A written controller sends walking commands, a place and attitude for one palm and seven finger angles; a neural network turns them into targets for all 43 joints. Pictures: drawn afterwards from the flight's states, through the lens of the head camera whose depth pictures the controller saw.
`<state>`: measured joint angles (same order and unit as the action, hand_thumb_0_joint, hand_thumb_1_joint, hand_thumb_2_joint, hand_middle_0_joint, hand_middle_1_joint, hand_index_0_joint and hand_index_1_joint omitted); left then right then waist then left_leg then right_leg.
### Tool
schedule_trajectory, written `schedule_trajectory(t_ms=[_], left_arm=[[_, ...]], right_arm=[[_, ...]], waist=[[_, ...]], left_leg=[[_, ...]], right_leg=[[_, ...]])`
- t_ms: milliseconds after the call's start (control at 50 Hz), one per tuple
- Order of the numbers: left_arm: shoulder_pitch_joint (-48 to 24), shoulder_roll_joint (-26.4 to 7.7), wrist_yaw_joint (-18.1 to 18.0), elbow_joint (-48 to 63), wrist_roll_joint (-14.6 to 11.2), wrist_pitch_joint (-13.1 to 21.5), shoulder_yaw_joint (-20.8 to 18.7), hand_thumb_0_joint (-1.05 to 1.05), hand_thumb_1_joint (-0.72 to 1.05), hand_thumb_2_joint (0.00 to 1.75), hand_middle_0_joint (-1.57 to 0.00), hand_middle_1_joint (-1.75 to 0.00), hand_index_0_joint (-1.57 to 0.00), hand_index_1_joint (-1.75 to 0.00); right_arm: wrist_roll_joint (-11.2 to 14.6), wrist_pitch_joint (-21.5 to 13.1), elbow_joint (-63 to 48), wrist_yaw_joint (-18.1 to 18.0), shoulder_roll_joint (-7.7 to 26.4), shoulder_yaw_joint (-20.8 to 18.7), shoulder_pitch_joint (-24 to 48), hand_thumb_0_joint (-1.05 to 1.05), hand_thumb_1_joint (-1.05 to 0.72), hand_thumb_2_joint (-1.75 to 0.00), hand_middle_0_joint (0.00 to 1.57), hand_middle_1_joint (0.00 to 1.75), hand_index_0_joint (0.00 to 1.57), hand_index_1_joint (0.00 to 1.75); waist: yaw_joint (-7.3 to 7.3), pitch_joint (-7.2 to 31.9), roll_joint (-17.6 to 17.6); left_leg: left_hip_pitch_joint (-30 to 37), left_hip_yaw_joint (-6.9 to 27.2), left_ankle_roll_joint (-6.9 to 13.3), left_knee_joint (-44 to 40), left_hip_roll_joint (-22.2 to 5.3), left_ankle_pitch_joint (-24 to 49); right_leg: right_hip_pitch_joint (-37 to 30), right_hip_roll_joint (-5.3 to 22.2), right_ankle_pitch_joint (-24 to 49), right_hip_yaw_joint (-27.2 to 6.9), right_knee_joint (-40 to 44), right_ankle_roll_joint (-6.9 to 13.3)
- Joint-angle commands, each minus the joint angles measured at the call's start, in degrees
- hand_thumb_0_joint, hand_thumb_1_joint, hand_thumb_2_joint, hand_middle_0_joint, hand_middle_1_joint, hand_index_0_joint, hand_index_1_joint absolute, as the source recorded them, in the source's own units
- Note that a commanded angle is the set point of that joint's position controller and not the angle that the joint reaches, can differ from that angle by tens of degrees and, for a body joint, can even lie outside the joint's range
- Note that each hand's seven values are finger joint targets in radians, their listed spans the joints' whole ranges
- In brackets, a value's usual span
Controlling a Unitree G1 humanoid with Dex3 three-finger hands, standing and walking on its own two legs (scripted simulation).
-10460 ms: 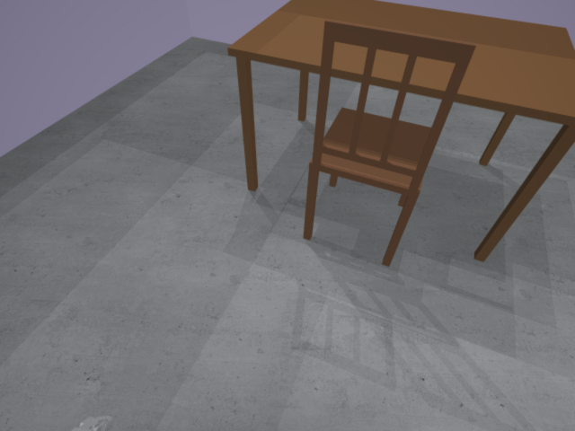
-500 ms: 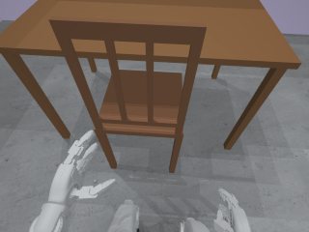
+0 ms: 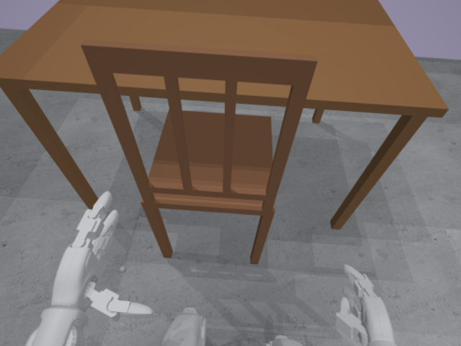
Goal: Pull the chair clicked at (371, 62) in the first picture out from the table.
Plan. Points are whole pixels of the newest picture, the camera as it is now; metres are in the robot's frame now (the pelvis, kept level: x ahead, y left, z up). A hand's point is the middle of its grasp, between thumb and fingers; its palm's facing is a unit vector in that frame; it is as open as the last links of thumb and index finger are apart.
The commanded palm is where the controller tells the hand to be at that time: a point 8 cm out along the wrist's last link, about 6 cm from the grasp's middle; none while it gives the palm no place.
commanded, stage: raise the hand toward the chair's back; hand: left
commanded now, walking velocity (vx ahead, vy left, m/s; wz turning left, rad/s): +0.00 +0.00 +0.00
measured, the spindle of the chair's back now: (180, 142) +0.52 +0.15 +0.01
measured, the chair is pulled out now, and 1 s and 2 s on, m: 0.00 0.00 0.00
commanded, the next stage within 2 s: aim the fingers beside a spindle in 0.82 s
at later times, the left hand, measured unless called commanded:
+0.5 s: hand (109, 250) +0.25 +0.21 +0.05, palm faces +0.00 -1.00 -0.07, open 16.9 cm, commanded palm +0.23 +0.26 +0.05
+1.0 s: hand (114, 253) +0.25 +0.20 +0.05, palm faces +0.01 -1.00 -0.07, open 16.9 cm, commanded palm +0.24 +0.25 +0.05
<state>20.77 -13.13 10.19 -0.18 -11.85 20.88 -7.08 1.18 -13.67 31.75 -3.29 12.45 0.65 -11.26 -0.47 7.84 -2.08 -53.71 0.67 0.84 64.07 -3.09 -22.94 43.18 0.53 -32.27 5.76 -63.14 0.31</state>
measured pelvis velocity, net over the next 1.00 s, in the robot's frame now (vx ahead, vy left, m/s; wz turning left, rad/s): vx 0.01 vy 0.00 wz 0.00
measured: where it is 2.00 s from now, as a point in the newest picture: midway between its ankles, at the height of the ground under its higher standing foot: outside the picture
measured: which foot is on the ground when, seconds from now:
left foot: down 0.00-1.00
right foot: down 0.00-1.00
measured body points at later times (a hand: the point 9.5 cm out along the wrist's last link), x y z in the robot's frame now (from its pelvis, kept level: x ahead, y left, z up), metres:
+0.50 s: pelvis +0.01 +0.00 +0.01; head +0.06 +0.01 +0.46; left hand +0.25 +0.26 +0.06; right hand +0.17 -0.25 -0.07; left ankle +0.08 +0.11 -0.65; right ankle -0.01 -0.12 -0.65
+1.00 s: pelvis +0.01 +0.00 +0.01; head +0.05 +0.00 +0.46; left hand +0.24 +0.25 +0.06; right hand +0.18 -0.24 -0.07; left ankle +0.08 +0.11 -0.65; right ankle -0.01 -0.12 -0.65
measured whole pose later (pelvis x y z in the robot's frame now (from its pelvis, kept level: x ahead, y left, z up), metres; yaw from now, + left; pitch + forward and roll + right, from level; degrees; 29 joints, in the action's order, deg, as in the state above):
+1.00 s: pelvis +0.01 +0.00 +0.01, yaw +0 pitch +12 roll -3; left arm 14.8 -15.0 15.8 -7.9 -14.8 20.7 -11.8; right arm 1.5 -14.3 33.6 -3.3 13.8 1.6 -13.5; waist -0.9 7.0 -2.7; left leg -51.3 0.9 0.5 61.5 -3.1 -22.3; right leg 40.7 0.3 -31.5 5.9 -60.4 0.6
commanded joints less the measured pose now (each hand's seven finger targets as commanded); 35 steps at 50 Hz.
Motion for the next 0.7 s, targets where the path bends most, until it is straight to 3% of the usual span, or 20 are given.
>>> schedule_trajectory(t_ms=[0,140,320,360,460,540,620,680], left_arm=[[-5.8,-6.9,1.6,10.0,-1.7,3.3,-4.4,0.0,-0.5,0.3,-0.06,-0.08,-0.06,-0.08],[-8.5,-8.8,4.5,9.3,-3.0,2.7,-6.8,0.0,-0.5,0.3,-0.06,-0.08,-0.06,-0.08],[-9.4,-10.9,5.7,6.1,-4.1,1.9,-9.8,0.0,-0.5,0.3,-0.06,-0.08,-0.06,-0.08],[-8.9,-9.7,5.9,5.6,-4.3,1.9,-8.9,0.0,-0.5,0.3,-0.06,-0.08,-0.06,-0.08],[-9.0,-10.3,5.6,5.8,-4.4,2.9,-9.5,0.0,-0.5,0.3,-0.06,-0.08,-0.06,-0.08],[-9.5,-10.6,5.1,4.7,-4.0,3.7,-9.5,0.0,-0.5,0.3,-0.06,-0.08,-0.06,-0.08],[-9.1,-11.9,4.6,4.9,-3.6,4.0,-10.5,0.0,-0.5,0.3,-0.06,-0.08,-0.06,-0.08],[-9.7,-10.8,4.7,6.2,-3.9,4.3,-9.5,0.0,-0.5,0.3,-0.06,-0.08,-0.06,-0.08]], right_arm=[[0.5,-2.0,-8.2,-1.0,8.2,-2.7,1.6,0.0,-0.9,-0.9,0.2,0.3,0.2,0.3],[0.4,-2.3,-7.6,-1.2,8.5,-2.2,1.2,0.0,-0.9,-0.9,0.2,0.3,0.2,0.3],[0.5,-2.7,-6.5,-1.2,9.3,-2.6,0.7,0.0,-0.9,-0.9,0.2,0.3,0.2,0.3],[0.6,-2.8,-6.5,-1.1,9.3,-2.8,0.5,0.0,-0.9,-0.9,0.2,0.3,0.2,0.3],[0.5,-3.0,-6.3,-0.8,9.5,-3.2,0.1,0.0,-0.9,-0.9,0.2,0.3,0.2,0.3],[0.7,-3.0,-6.3,-0.6,9.7,-3.1,0.3,0.0,-0.9,-0.9,0.2,0.3,0.2,0.3],[0.6,-3.1,-6.4,-0.6,9.7,-3.2,0.1,0.0,-0.9,-0.9,0.2,0.3,0.2,0.3],[0.6,-3.3,-6.6,-0.7,9.6,-3.1,0.2,0.0,-0.9,-0.9,0.2,0.3,0.2,0.3]], waist=[[-1.03,8.9,-1.2],[-0.76,11.3,-3.1],[-0.36,11.1,-2.7],[-0.6,10.8,-1.4],[-0.42,11.0,-1.9],[-0.71,8.7,-2.7],[-0.45,9.8,-2.8],[-0.56,10.5,-3.5]], left_leg=[[18.2,3.1,0.7,-10.6,1.2,3.1],[20.5,3.2,0.7,-10.4,1.3,6.4],[21.1,3.2,0.6,-11.6,1.4,7.6],[21.1,3.1,0.6,-11.9,1.4,7.6],[21.1,2.9,0.5,-11.9,1.5,8.0],[19.6,2.7,0.5,-12.1,1.6,5.1],[20.2,2.7,0.6,-12.3,1.5,4.8],[21.0,2.7,0.6,-12.4,1.5,5.2]], right_leg=[[3.4,-1.4,7.7,-1.6,11.7,1.2],[1.8,-1.5,10.3,-1.8,12.0,1.3],[0.2,-1.5,11.2,-1.7,13.1,1.2],[0.1,-1.4,11.4,-1.5,13.3,1.1],[-0.1,-1.3,11.7,-1.7,13.3,1.1],[0.9,-1.3,9.1,-2.1,13.8,1.1],[0.4,-1.4,8.9,-2.2,13.9,1.2],[0.3,-1.3,9.3,-2.2,13.8,1.2]])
